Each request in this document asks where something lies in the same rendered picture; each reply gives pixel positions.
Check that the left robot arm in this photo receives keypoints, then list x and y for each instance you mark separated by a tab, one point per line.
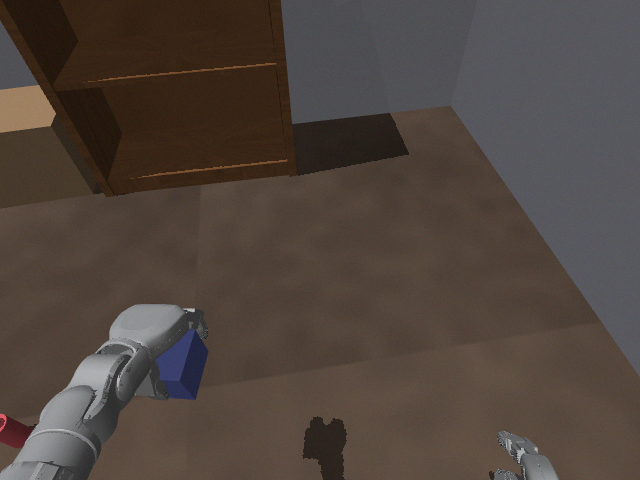
75	423

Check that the right robot hand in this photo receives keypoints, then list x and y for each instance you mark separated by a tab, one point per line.
524	453

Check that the left robot hand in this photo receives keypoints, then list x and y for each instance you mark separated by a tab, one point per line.
157	327

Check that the bookshelf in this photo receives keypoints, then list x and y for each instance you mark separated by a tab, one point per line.
159	94

